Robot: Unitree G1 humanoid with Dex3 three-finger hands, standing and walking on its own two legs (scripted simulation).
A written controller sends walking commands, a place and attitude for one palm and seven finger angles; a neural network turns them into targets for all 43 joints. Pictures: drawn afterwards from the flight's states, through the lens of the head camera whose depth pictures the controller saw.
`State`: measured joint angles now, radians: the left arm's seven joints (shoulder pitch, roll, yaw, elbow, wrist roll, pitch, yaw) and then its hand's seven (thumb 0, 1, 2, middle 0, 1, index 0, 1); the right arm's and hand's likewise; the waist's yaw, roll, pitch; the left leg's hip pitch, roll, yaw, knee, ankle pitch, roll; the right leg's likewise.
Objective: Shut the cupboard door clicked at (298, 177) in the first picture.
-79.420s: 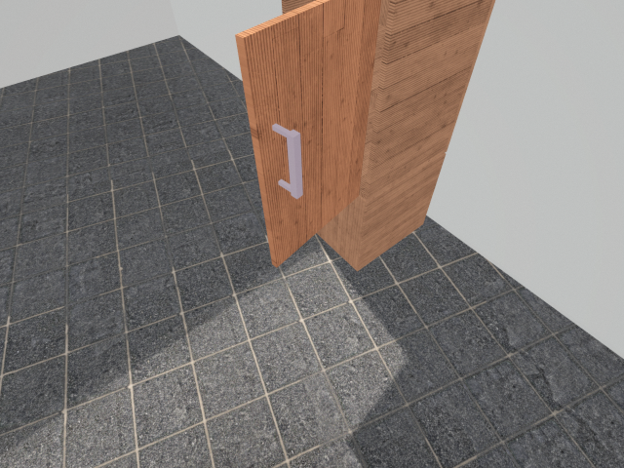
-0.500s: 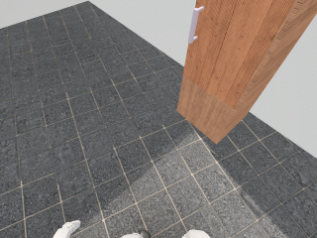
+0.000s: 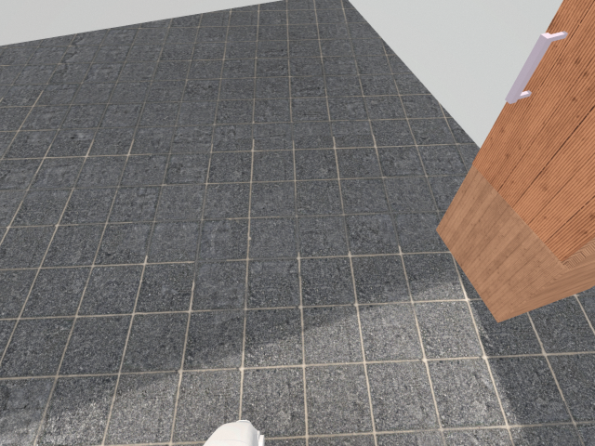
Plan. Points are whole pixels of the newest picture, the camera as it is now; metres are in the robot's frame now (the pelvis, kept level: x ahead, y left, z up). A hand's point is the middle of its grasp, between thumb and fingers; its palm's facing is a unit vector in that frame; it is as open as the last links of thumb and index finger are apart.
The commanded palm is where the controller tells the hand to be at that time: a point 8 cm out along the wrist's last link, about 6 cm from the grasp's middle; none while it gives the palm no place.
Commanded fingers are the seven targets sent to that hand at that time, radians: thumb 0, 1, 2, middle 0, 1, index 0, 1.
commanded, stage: walk to a spot facing it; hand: left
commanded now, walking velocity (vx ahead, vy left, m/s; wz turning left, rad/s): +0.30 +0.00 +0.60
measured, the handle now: (534, 69) +0.86 -0.48 +0.01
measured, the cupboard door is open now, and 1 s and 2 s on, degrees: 2 2 2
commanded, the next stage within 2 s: turn to face it in 0.94 s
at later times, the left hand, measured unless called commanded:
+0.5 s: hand (172, 364) +0.24 +0.22 -0.15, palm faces +0.15 -0.95 -0.26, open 7.4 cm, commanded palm none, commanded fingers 0.00 0.90 0.90 -0.20 -0.30 -0.20 -0.30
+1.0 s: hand (183, 403) +0.19 +0.21 -0.19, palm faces +0.55 -0.82 -0.18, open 7.3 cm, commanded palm none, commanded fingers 0.00 0.90 0.90 -0.20 -0.30 -0.20 -0.30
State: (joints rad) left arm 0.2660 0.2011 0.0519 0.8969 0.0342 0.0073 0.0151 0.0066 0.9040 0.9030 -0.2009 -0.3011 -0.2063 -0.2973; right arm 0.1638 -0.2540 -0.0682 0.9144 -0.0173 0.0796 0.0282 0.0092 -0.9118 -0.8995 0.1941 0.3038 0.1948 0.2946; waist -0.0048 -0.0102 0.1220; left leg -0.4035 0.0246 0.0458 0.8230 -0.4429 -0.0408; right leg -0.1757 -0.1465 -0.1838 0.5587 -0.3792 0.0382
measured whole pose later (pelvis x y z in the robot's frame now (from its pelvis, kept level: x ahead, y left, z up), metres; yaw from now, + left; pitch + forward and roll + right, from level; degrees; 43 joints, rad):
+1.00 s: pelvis +0.32 +0.08 -0.02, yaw +30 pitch +0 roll -2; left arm 0.41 0.17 0.05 1.00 0.03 -0.03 -0.01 0.01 0.91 0.90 -0.20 -0.30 -0.20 -0.30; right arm 0.08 -0.24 -0.04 0.86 -0.03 -0.01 0.05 0.01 -0.91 -0.90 0.19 0.30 0.19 0.29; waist 0.02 0.00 0.11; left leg -0.47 0.02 0.13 0.63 -0.13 0.09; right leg -0.06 -0.17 -0.37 0.71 -0.48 0.06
